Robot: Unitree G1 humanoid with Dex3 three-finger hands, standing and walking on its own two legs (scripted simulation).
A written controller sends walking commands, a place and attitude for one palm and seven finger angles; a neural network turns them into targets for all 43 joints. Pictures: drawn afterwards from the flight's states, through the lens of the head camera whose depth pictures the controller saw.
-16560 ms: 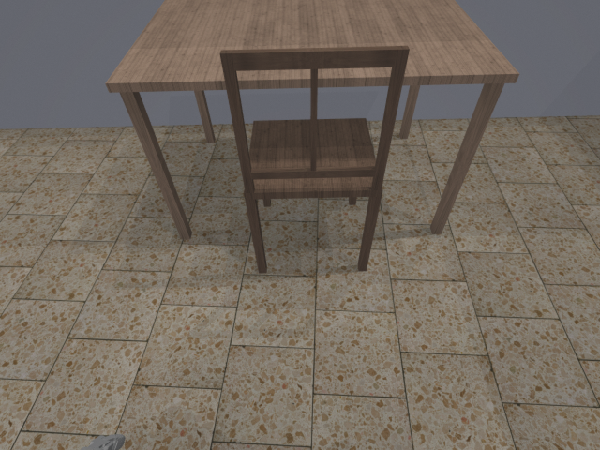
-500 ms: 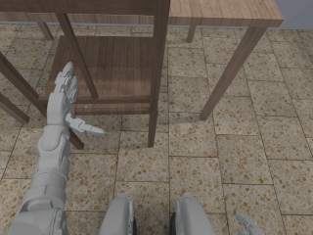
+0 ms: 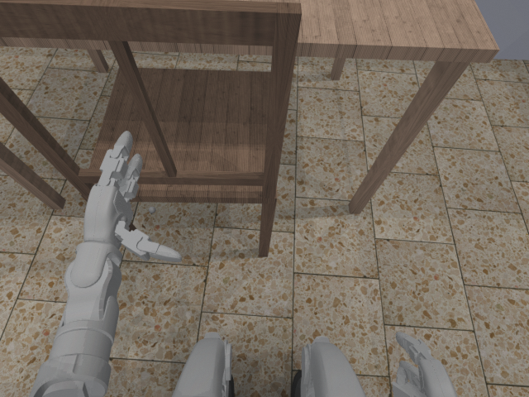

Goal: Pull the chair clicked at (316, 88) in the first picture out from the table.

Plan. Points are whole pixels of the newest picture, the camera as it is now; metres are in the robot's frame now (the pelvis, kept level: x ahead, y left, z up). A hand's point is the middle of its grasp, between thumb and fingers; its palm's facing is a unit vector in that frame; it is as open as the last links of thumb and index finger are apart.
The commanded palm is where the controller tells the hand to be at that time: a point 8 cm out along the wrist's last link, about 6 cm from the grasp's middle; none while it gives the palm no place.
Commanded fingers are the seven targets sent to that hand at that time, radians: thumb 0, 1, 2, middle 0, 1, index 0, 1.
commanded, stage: aim the fingers beside a spindle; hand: left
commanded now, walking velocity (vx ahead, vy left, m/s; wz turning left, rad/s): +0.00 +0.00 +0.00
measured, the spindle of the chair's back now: (151, 123) +0.52 +0.20 +0.04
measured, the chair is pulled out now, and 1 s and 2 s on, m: -0.01 -0.01 -0.01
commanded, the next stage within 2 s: push the fingers through the gap in 0.88 s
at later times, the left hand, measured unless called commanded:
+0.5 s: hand (152, 219) +0.36 +0.17 +0.03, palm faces -0.01 -1.00 -0.04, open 16.9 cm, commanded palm +0.34 +0.22 +0.02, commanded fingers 0.00 -0.50 0.30 -0.06 -0.08 -0.06 -0.08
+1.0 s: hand (150, 218) +0.36 +0.18 +0.02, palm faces -0.01 -1.00 -0.03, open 16.9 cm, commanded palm +0.34 +0.23 +0.02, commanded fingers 0.00 -0.50 0.30 -0.06 -0.08 -0.06 -0.08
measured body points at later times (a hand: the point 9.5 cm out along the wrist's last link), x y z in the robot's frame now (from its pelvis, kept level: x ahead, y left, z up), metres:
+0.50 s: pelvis -0.01 -0.01 +0.00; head +0.11 +0.00 +0.43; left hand +0.35 +0.23 +0.03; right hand +0.13 -0.26 -0.11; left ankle +0.02 +0.11 -0.62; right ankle +0.02 -0.13 -0.62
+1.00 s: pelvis -0.01 +0.00 +0.00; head +0.11 +0.01 +0.43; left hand +0.35 +0.23 +0.02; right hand +0.13 -0.26 -0.11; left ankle +0.02 +0.11 -0.62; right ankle +0.02 -0.13 -0.62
